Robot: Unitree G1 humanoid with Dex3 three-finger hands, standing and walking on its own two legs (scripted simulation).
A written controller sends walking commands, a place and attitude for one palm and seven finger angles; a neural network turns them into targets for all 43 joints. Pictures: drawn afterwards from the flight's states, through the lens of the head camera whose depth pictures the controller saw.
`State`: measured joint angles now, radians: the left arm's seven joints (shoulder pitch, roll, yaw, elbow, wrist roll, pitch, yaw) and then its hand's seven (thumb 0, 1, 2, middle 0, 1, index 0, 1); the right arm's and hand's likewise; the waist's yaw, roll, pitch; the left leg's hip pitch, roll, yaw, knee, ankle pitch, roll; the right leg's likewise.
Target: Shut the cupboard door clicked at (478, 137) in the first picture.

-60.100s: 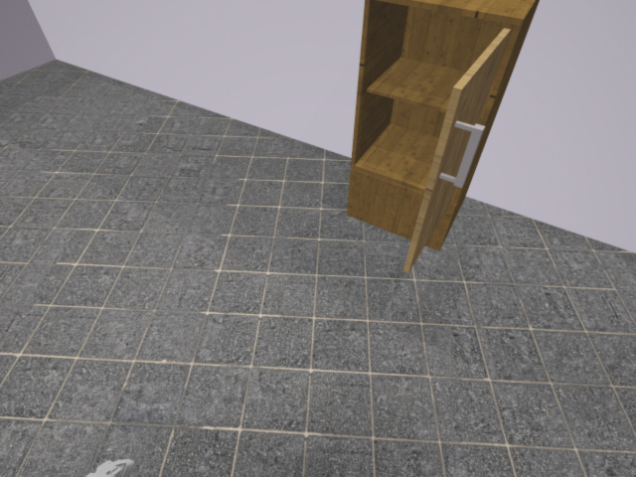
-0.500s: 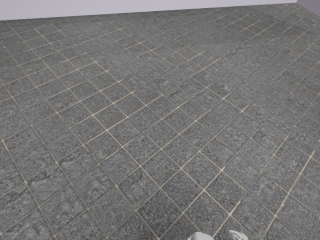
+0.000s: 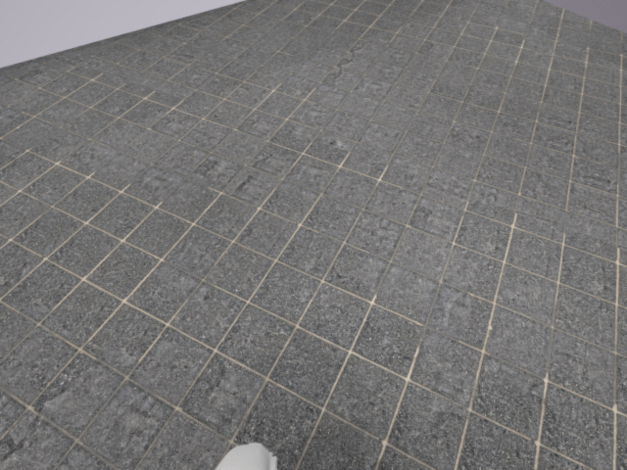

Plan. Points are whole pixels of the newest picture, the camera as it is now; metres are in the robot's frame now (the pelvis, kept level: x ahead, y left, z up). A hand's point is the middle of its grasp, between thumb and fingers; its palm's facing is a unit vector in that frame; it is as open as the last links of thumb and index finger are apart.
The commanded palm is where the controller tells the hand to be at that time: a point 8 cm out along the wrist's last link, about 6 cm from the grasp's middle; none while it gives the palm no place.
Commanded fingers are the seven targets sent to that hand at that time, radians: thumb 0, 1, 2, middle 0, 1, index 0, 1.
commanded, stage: turn to face it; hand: left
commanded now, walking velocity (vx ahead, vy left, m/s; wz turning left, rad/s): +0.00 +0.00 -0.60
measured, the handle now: out of the picture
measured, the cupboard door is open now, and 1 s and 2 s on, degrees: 32 32 32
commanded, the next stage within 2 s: none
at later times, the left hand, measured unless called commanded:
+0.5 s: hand (192, 441) +0.17 +0.19 -0.15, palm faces -0.29 -0.92 -0.26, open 7.4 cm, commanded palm none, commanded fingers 0.00 0.90 0.90 -0.20 -0.30 -0.20 -0.30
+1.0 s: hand (216, 452) +0.16 +0.16 -0.18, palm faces -0.50 -0.85 -0.19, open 7.4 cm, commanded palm none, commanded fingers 0.00 0.90 0.90 -0.20 -0.30 -0.20 -0.30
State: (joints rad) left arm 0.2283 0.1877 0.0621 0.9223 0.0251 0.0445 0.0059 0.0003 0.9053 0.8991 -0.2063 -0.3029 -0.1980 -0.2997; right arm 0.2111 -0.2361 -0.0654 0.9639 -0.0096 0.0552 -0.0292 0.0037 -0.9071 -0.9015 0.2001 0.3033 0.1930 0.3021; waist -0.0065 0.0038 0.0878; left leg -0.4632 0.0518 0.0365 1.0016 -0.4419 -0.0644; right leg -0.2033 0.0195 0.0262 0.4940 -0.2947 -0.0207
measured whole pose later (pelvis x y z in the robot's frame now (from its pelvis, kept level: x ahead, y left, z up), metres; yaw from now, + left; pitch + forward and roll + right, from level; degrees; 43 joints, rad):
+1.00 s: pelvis +0.01 +0.02 -0.01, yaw -34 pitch +1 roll +0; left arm 0.23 0.22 0.07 0.91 0.02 0.07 -0.01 0.00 0.90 0.90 -0.21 -0.30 -0.20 -0.30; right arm 0.14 -0.22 -0.04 0.87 0.00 0.02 -0.03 0.00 -0.90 -0.90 0.20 0.30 0.20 0.30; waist 0.02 -0.04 0.07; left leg -0.30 0.02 0.01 0.55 -0.30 -0.03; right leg -0.34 0.09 0.14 0.62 -0.32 -0.01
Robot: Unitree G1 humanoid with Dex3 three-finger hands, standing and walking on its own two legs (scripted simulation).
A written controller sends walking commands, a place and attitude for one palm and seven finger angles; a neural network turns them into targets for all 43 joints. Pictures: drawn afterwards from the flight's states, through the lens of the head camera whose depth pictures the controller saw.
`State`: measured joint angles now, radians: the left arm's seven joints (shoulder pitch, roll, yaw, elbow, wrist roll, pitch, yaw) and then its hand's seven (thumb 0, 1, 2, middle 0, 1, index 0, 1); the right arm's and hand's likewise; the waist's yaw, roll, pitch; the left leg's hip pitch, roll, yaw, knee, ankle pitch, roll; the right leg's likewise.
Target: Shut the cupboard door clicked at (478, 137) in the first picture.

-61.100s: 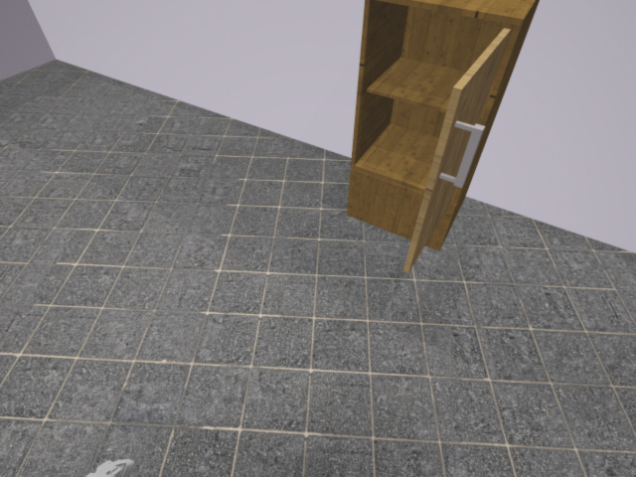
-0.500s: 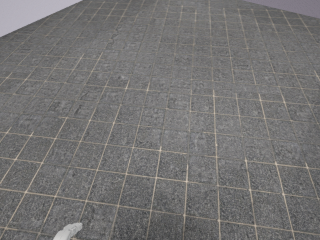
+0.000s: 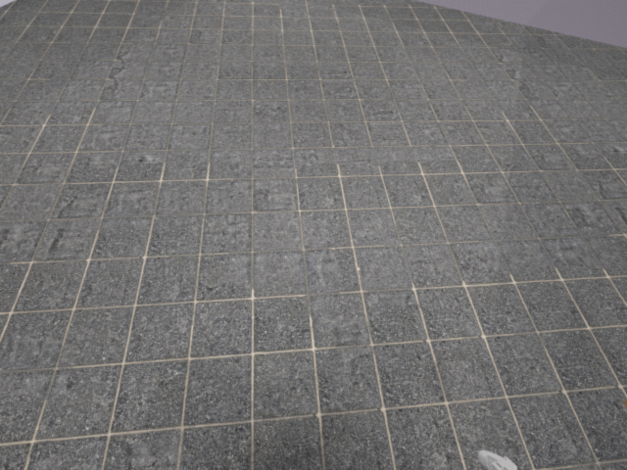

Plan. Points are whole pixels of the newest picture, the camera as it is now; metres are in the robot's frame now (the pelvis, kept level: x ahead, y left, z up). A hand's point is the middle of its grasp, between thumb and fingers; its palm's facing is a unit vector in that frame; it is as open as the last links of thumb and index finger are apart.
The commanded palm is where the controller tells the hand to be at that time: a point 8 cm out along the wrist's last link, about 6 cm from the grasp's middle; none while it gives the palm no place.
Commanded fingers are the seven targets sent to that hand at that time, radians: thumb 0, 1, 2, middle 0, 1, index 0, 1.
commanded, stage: turn to face it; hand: left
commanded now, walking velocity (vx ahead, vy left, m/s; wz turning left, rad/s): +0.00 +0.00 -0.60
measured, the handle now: out of the picture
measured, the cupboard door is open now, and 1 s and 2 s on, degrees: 32 32 32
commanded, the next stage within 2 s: none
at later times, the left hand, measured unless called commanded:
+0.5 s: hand (228, 441) +0.17 +0.13 -0.14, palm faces -0.31 -0.91 -0.28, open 7.4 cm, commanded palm none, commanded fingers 0.00 0.90 0.90 -0.20 -0.30 -0.20 -0.30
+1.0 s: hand (232, 399) +0.23 +0.14 -0.16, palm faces -0.54 -0.82 -0.19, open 7.4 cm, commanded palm none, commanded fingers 0.00 0.90 0.90 -0.20 -0.30 -0.20 -0.30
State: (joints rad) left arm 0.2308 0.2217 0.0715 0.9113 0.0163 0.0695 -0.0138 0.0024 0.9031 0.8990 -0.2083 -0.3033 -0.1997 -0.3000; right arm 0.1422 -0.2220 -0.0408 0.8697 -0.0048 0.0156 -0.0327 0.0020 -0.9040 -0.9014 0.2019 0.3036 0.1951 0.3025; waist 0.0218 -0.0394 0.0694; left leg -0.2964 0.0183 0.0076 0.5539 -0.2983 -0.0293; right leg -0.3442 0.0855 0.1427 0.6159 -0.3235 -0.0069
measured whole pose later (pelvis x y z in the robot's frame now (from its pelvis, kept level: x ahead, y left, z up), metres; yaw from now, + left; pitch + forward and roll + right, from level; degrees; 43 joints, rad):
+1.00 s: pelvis +0.04 +0.01 +0.01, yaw -36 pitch +1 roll -3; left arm 0.18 0.28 0.10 0.90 0.02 0.09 -0.04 0.00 0.91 0.90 -0.20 -0.30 -0.19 -0.30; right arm 0.20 -0.18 -0.01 0.87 -0.02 0.01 -0.03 0.00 -0.90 -0.90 0.21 0.30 0.20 0.30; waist 0.02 -0.03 0.10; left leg -0.22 0.10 0.17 0.49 -0.28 0.03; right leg -0.48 -0.01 0.00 1.14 -0.43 0.07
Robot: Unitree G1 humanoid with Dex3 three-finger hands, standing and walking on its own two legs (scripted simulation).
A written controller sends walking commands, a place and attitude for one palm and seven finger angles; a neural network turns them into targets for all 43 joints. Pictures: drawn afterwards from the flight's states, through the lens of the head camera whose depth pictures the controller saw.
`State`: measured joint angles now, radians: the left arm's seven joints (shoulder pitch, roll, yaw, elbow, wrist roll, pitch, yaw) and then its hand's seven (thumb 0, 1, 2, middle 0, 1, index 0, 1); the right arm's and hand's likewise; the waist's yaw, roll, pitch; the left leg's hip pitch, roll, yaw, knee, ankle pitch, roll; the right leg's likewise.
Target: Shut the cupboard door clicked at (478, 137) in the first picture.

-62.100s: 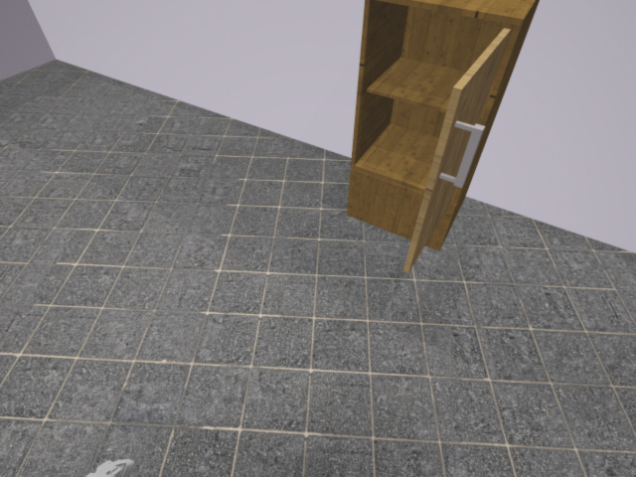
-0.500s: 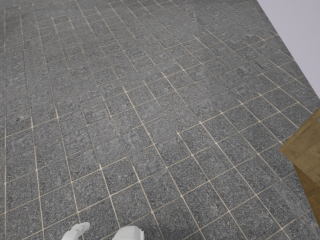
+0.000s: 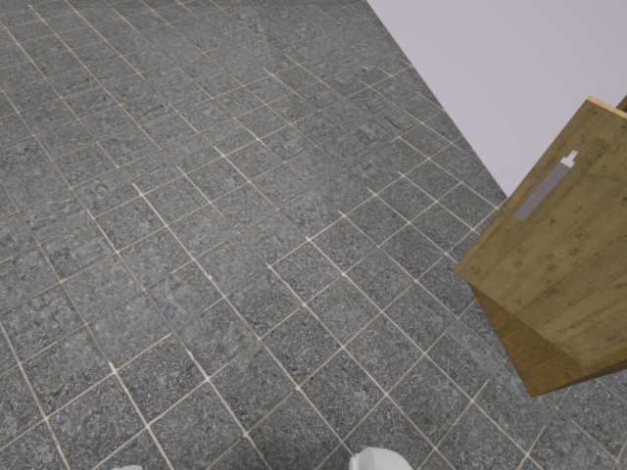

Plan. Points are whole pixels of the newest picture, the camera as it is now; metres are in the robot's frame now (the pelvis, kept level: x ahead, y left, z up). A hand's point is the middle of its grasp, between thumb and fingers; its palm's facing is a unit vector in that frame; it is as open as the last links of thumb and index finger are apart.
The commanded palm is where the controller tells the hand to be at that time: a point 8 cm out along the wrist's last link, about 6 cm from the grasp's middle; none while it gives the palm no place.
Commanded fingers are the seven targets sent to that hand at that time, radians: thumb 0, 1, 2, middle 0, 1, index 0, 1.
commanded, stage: turn to face it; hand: left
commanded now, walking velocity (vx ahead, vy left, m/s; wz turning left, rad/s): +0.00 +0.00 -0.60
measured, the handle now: (545, 186) +0.66 -0.43 -0.05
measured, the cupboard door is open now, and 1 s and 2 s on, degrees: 32 32 32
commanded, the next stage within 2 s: take the last steps up to it in 1.02 s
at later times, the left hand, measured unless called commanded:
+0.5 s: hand (234, 456) +0.15 +0.11 -0.16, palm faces -0.28 -0.93 -0.25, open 7.4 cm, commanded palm none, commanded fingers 0.00 0.90 0.90 -0.20 -0.30 -0.20 -0.30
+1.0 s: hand (234, 405) +0.22 +0.13 -0.17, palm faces -0.49 -0.84 -0.22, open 7.4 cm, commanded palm none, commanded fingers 0.00 0.90 0.90 -0.20 -0.30 -0.20 -0.30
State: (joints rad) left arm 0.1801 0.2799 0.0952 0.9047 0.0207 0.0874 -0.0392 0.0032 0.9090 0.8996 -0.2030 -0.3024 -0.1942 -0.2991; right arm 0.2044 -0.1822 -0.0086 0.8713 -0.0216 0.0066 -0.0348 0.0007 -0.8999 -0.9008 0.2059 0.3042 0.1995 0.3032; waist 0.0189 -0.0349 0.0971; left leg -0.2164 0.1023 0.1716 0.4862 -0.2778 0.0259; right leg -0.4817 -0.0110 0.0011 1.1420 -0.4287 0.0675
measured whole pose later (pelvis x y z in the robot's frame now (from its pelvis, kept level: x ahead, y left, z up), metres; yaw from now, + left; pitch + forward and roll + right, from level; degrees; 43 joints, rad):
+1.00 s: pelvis +0.04 -0.02 +0.00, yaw -32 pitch +1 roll -2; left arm 0.16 0.27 0.08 0.92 0.02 0.08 -0.03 0.00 0.91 0.90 -0.20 -0.30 -0.19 -0.30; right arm 0.23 -0.19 -0.02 0.91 -0.03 0.01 -0.03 0.00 -0.90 -0.90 0.21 0.30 0.20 0.30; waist 0.00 0.00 0.09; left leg -0.21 0.10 0.14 0.49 -0.29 0.01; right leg -0.41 -0.02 -0.01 0.93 -0.44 0.05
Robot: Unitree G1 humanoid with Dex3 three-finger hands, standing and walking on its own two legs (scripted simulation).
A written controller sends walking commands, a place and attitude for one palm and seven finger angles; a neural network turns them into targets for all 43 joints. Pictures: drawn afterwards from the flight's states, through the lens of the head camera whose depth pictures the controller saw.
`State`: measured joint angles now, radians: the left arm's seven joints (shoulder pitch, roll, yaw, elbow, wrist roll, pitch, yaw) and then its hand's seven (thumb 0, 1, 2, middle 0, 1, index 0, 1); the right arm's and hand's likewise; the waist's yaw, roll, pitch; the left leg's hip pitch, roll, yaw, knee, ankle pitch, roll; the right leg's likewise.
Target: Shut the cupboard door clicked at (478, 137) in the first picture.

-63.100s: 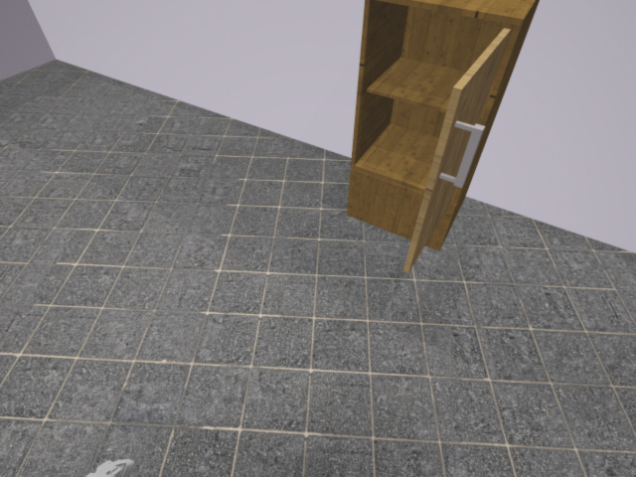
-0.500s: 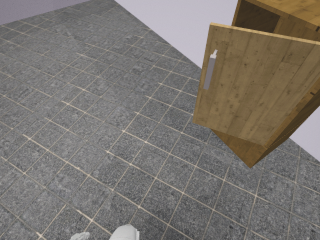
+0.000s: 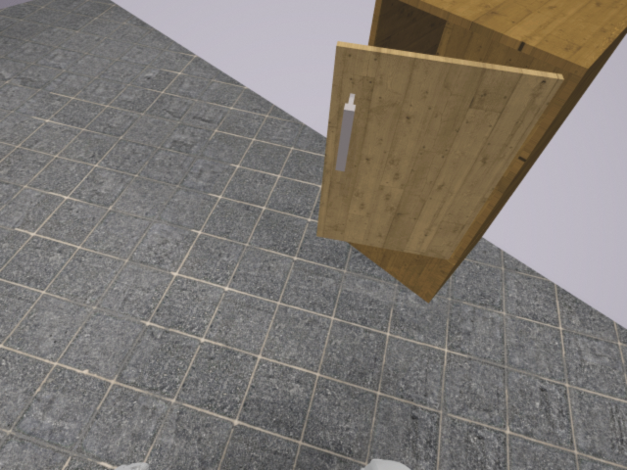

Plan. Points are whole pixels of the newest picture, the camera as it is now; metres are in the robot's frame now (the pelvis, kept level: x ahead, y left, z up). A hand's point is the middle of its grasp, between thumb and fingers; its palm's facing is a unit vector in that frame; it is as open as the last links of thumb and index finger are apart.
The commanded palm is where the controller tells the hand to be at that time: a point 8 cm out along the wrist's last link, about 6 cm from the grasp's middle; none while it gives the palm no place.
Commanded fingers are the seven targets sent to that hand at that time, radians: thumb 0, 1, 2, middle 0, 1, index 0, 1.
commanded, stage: turn to face it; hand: left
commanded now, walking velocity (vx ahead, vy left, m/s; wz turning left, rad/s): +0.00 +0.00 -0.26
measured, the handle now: (346, 133) +0.75 -0.02 -0.05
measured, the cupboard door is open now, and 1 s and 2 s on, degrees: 32 32 32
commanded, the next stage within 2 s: take the last steps up to it in 0.02 s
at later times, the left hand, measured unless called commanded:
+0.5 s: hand out of the picture +0.10 +0.17 -0.20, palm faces -0.07 -0.99 -0.14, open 7.4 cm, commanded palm none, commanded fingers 0.00 0.90 0.90 -0.20 -0.30 -0.20 -0.30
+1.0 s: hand (292, 348) +0.32 +0.05 -0.18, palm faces -0.19 -0.96 -0.19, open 7.4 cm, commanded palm none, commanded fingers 0.00 0.90 0.90 -0.20 -0.30 -0.20 -0.30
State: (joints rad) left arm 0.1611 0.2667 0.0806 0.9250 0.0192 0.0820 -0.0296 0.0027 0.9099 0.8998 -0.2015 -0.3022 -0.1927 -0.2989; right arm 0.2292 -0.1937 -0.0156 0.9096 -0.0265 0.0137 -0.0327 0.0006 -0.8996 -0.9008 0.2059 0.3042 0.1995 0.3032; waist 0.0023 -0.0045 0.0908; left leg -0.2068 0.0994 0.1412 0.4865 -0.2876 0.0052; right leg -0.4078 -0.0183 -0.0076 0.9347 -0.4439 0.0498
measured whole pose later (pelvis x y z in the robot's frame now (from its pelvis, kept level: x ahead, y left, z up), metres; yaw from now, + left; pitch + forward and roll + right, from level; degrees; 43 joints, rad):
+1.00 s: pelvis +0.21 -0.11 -0.02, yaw -10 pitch -1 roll +0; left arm 0.14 0.16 0.05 1.02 0.02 -0.05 -0.02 0.00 0.91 0.90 -0.20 -0.30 -0.19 -0.30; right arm 0.40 -0.15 -0.04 1.12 -0.01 0.00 -0.01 0.00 -0.90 -0.90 0.20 0.30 0.20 0.30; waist -0.05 0.03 0.11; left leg -0.20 0.11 0.06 0.94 -0.53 -0.01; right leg -0.38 -0.02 -0.10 0.62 -0.24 -0.05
